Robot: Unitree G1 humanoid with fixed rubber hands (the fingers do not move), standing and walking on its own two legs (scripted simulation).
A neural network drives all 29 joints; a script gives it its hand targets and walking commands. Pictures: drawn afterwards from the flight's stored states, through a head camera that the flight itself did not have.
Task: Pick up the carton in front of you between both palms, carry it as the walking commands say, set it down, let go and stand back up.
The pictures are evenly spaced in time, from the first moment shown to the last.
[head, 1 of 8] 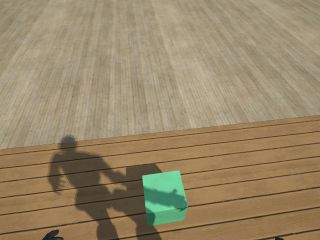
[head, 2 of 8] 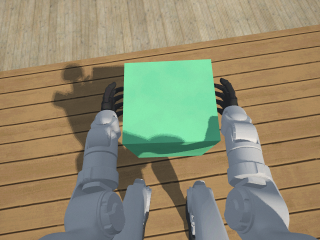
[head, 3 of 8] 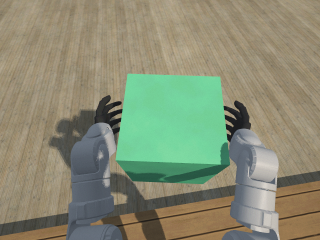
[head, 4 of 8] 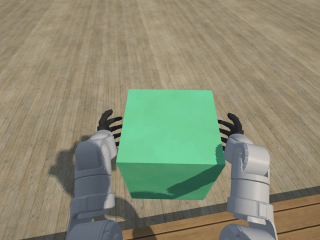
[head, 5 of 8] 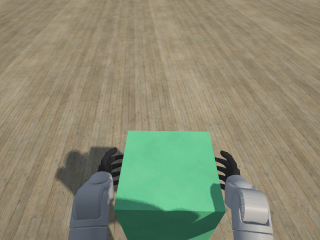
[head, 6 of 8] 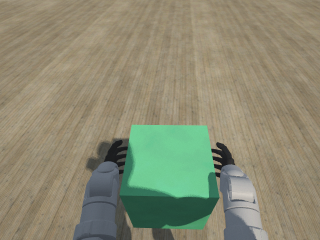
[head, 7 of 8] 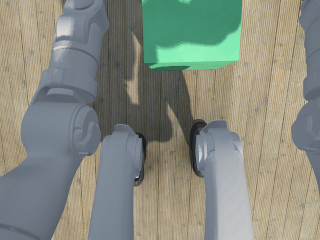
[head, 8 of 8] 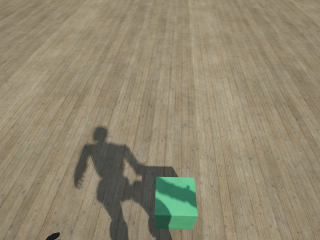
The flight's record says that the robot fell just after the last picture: no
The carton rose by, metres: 0.69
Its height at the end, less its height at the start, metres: -0.11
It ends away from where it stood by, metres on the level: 2.41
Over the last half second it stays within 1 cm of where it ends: yes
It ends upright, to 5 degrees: yes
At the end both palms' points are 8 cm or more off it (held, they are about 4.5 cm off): yes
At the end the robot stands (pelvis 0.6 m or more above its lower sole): yes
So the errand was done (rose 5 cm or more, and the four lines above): yes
